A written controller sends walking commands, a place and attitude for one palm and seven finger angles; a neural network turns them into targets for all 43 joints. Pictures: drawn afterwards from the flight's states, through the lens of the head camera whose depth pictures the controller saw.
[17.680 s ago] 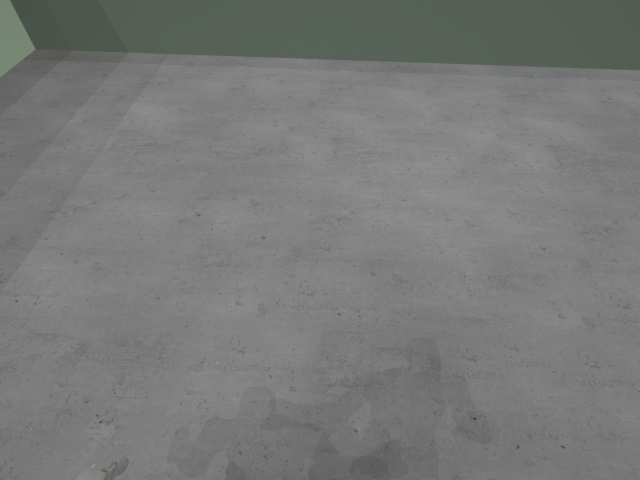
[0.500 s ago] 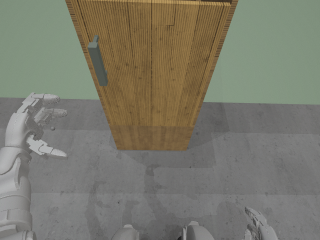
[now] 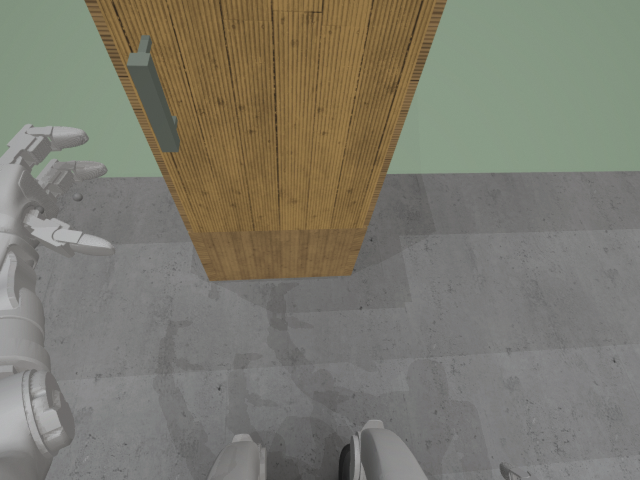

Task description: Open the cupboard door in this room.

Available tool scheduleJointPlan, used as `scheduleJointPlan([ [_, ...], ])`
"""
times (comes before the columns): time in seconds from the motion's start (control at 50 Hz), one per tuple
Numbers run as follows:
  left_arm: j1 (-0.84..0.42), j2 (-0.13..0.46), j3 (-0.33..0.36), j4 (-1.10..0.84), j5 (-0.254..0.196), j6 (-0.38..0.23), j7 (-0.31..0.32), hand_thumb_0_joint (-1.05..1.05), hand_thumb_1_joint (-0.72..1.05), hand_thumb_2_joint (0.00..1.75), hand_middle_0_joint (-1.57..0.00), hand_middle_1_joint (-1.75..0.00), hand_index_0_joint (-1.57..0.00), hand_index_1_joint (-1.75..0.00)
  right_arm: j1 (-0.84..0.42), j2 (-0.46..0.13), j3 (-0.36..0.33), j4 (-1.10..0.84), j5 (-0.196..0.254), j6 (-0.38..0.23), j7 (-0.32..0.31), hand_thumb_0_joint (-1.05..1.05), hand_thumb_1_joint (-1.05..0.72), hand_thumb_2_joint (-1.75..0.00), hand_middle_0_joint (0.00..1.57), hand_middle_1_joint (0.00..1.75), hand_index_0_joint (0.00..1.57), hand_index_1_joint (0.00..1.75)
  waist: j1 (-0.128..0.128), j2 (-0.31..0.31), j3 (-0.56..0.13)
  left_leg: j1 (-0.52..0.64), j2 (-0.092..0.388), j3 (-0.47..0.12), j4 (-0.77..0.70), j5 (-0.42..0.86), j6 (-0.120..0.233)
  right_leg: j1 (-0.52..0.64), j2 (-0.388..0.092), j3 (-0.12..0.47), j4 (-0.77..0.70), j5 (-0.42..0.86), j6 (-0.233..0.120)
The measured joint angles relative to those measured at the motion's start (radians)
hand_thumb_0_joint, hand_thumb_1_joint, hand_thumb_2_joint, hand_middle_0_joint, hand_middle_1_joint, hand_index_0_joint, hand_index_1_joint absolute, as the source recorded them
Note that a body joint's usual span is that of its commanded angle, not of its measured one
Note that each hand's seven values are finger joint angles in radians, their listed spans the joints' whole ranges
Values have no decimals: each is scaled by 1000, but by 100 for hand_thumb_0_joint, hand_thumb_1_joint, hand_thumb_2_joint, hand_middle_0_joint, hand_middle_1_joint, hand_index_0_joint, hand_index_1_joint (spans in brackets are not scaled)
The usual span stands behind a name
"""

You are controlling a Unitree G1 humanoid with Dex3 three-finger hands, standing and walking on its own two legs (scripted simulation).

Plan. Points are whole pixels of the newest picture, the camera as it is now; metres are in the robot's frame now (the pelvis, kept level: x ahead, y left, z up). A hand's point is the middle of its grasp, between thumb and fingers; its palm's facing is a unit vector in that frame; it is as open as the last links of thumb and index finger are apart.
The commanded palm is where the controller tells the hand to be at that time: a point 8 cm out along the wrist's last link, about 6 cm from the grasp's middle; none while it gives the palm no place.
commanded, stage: move the hooked fingers beside the handle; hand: left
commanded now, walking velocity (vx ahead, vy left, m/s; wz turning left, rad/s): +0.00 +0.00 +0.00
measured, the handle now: (159, 97) +0.61 +0.22 +0.06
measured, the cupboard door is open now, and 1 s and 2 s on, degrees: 0 0 0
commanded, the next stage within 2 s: slide the fingers in behind the handle in 1.56 s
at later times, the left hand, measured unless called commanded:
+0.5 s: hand (94, 141) +0.51 +0.28 +0.07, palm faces +0.04 -1.00 -0.01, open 14.0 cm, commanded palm +0.50 +0.33 +0.06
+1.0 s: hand (105, 120) +0.57 +0.29 +0.05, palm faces +0.03 -1.00 +0.00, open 14.0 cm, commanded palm +0.55 +0.32 +0.06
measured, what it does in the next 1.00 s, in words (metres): stands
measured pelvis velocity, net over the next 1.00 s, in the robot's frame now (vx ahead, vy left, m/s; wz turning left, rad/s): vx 0.01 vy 0.02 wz -0.05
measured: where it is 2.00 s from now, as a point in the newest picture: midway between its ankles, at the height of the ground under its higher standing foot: outside the picture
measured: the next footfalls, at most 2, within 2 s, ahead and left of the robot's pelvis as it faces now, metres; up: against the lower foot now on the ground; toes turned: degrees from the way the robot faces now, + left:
none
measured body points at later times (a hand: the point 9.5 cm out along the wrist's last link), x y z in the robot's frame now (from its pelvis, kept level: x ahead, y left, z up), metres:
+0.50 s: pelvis +0.00 +0.01 -0.01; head +0.16 +0.04 +0.41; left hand +0.50 +0.34 +0.07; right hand +0.00 -0.26 -0.11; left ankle -0.01 +0.11 -0.67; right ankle +0.04 -0.13 -0.67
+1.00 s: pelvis +0.01 +0.02 -0.02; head +0.21 +0.06 +0.39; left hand +0.56 +0.34 +0.06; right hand -0.03 -0.23 -0.10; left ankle -0.01 +0.11 -0.67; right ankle +0.04 -0.13 -0.67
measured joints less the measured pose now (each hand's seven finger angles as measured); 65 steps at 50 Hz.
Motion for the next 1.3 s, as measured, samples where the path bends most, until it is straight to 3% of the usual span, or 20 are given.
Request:
scheduleJointPlan([
  [0.26,-155,51,0,104,60,11,46,-1,-50,30,-30,-120,-30,-120,13,7,12,-1,-14,54,15,1,-91,-90,20,30,21,30,-41,6,0,-70,1,3,28,-8,9,-64,2,4,12,4,9],
  [0.62,-373,244,40,252,126,50,31,-1,-50,30,-29,-120,-30,-120,51,-10,43,-11,-29,111,16,1,-91,-90,20,30,21,30,-121,13,17,-193,15,-14,85,-26,18,-167,14,-9,29,6,17],
  [0.8,-468,298,41,260,163,81,42,-2,-50,30,-29,-120,-30,-120,61,-4,52,-20,-41,131,27,1,-91,-90,20,30,21,30,-155,23,18,-256,18,-24,114,-39,22,-217,18,-18,36,4,23],
  [0.9,-438,298,64,233,168,95,42,-1,-49,30,-29,-120,-30,-120,74,9,55,-36,-45,149,42,1,-91,-90,20,30,21,30,-159,30,18,-250,24,-16,105,-43,26,-214,24,-10,21,7,27],
  [1.06,-357,255,96,176,152,80,51,-2,-49,30,-29,-120,-30,-120,92,28,54,-39,-46,162,62,1,-90,-90,20,30,21,30,-142,30,13,-215,28,-10,82,-46,27,-181,30,-4,-4,8,29],
  [1.3,-382,232,24,215,149,72,65,-1,-50,30,-29,-120,-30,-120,59,12,46,-34,-42,159,52,1,-90,-90,20,30,21,30,-133,25,8,-200,20,-29,82,-47,22,-157,23,-21,-1,-2,25],
])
